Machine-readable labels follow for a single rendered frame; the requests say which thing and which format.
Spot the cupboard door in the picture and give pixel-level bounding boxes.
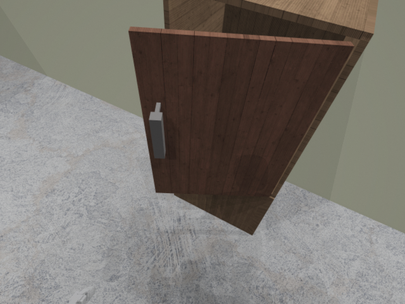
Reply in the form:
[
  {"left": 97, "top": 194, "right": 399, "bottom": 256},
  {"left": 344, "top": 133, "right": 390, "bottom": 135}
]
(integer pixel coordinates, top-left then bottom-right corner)
[{"left": 128, "top": 27, "right": 354, "bottom": 197}]

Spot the left robot hand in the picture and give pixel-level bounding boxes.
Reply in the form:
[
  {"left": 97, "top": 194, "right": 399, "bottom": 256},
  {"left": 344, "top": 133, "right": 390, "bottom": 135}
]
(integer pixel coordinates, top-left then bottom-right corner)
[{"left": 69, "top": 286, "right": 96, "bottom": 304}]

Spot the handle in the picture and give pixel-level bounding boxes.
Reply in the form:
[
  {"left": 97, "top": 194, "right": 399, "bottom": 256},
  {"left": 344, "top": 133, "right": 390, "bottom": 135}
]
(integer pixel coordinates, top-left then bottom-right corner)
[{"left": 149, "top": 103, "right": 166, "bottom": 159}]

